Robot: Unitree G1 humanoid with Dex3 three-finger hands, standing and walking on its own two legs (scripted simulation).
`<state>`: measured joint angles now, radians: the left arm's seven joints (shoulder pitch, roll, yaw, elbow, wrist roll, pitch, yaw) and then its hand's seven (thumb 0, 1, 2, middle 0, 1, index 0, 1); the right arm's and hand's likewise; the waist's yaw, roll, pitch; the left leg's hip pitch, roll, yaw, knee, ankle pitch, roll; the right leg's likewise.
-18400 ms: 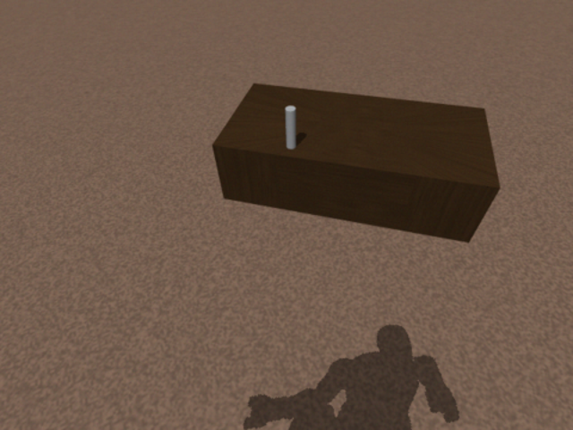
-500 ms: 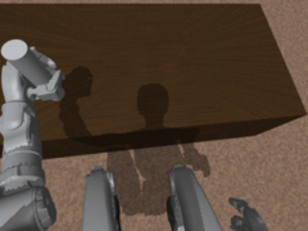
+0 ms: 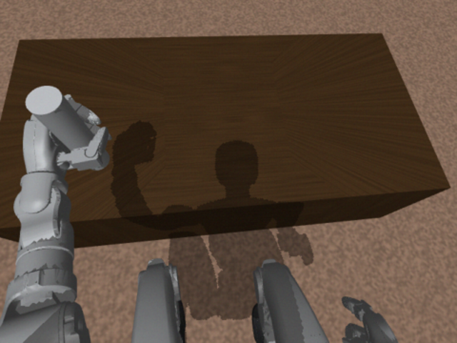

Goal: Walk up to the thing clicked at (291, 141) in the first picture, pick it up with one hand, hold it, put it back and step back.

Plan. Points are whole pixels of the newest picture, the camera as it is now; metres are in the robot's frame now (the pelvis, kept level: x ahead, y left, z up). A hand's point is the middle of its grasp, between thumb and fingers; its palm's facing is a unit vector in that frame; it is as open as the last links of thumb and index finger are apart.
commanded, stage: lift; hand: left
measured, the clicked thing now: (76, 135) +0.45 +0.23 +0.04
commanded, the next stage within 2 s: hold in 1.30 s
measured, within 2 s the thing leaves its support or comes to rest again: neither
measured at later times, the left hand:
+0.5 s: hand (50, 137) +0.39 +0.21 +0.14, palm faces +0.08 -1.00 -0.01, open 5.3 cm
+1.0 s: hand (41, 119) +0.38 +0.19 +0.19, palm faces +0.06 -1.00 +0.00, open 5.3 cm
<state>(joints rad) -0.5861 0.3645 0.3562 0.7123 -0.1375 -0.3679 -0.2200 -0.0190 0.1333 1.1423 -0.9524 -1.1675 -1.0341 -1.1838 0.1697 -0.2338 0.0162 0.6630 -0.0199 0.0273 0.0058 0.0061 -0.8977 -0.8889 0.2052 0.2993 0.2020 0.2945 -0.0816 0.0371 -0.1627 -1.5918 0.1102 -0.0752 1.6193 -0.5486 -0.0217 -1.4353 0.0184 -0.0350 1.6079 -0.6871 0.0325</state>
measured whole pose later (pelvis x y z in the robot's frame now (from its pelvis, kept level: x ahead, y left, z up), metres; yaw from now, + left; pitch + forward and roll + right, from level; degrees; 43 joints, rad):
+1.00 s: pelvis +0.04 +0.00 +0.14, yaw +3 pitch +12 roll -2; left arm -0.19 0.22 0.17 0.46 -0.20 -0.34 -0.18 -0.02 0.13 1.15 -0.96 -1.16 -1.04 -1.17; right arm 0.22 -0.23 0.00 0.65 0.01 -0.01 -0.03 0.01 -0.89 -0.89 0.21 0.30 0.20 0.29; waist -0.03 0.03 -0.08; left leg -0.81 0.09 0.00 1.01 -0.41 -0.03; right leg -0.68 -0.01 -0.02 0.99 -0.52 0.03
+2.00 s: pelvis +0.05 +0.00 +0.17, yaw +4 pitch +6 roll -1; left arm -0.13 0.20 0.16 0.43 -0.21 -0.33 -0.21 -0.02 0.13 1.15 -0.96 -1.16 -1.04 -1.17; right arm 0.22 -0.23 0.00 0.65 0.01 -0.01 -0.04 0.01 -0.89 -0.89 0.20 0.30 0.20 0.29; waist -0.02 0.02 -0.04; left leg -0.59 0.08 0.01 0.82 -0.34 -0.03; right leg -0.47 -0.02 -0.01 0.81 -0.45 0.03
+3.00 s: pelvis +0.04 +0.00 +0.17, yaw +4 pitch +5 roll -1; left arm -0.15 0.20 0.15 0.46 -0.20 -0.35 -0.20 -0.02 0.13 1.15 -0.96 -1.17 -1.04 -1.17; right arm 0.22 -0.22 0.00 0.66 0.01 -0.02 -0.03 0.01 -0.89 -0.89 0.20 0.30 0.20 0.29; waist -0.02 0.02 -0.03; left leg -0.56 0.07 0.02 0.80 -0.32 -0.02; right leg -0.44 -0.02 -0.01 0.78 -0.43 0.03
